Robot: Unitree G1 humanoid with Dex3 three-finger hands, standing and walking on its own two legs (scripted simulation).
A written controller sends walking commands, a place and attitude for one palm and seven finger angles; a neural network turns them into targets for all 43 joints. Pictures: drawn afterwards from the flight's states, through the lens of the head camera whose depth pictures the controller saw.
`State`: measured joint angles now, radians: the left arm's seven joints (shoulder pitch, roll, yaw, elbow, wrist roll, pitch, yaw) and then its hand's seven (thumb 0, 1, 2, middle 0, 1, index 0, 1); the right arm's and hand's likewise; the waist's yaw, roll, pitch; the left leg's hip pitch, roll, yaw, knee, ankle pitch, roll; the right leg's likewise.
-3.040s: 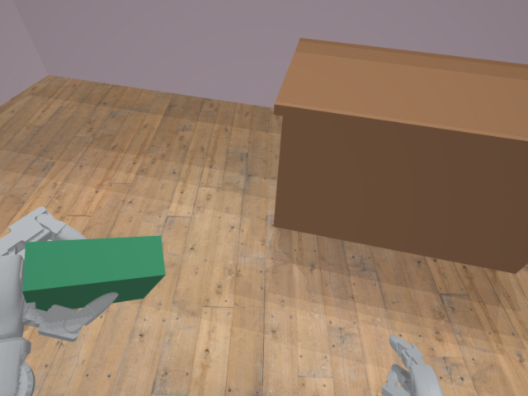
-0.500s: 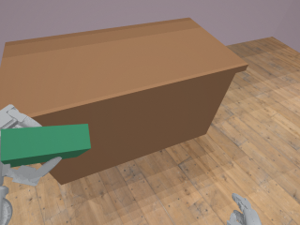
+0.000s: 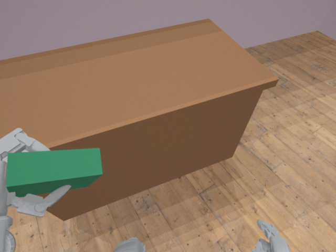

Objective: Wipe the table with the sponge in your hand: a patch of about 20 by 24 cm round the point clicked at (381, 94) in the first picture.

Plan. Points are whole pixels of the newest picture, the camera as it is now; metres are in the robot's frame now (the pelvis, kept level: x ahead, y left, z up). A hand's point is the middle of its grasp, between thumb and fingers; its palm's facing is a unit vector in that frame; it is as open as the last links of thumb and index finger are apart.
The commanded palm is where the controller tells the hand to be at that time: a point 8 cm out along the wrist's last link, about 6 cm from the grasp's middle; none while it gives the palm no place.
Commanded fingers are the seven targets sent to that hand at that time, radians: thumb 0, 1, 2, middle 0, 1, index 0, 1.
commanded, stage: take the last steps up to it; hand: left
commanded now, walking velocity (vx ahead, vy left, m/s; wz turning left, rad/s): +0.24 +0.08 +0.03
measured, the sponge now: (69, 171) +0.23 +0.19 +0.14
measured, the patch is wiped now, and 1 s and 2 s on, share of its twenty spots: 0.00 0.00 0.00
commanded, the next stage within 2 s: come to a stop and stand still in 0.50 s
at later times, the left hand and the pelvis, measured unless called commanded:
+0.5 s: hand (66, 128) +0.31 +0.21 +0.17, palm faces +0.39 -0.79 -0.47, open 9.3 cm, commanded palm +0.25 +0.26 +0.18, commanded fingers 0.00 0.10 1.30 -1.20 -1.60 -1.20 -1.60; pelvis +0.09 -0.02 -0.01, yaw +1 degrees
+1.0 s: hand (62, 121) +0.33 +0.23 +0.17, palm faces +0.37 -0.82 -0.44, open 9.3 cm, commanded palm +0.27 +0.27 +0.18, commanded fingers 0.00 0.10 1.30 -1.20 -1.60 -1.20 -1.60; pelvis +0.11 -0.01 -0.01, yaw +0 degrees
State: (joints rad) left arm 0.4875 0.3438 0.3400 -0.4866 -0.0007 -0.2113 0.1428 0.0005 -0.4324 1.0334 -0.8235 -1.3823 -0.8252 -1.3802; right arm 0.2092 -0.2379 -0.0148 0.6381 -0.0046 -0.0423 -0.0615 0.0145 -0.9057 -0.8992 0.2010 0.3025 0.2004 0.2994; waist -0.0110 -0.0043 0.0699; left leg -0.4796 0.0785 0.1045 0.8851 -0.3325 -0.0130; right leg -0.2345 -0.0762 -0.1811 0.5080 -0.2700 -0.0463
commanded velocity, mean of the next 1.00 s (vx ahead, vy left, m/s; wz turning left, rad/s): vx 0.07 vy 0.02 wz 0.02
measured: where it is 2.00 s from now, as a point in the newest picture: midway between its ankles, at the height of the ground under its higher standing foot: outside the picture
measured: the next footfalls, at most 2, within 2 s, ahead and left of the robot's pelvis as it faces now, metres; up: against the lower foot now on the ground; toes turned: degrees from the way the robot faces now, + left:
left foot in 0.12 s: +0.13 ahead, +0.14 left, +0.00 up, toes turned +8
right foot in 0.40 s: +0.16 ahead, -0.11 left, +0.00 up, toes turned -5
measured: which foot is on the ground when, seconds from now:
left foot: up 0.00-0.10, down 0.12-0.40, up 0.42-0.72, down 0.74-1.00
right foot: down 0.00-0.14, up 0.16-0.38, down 0.40-1.00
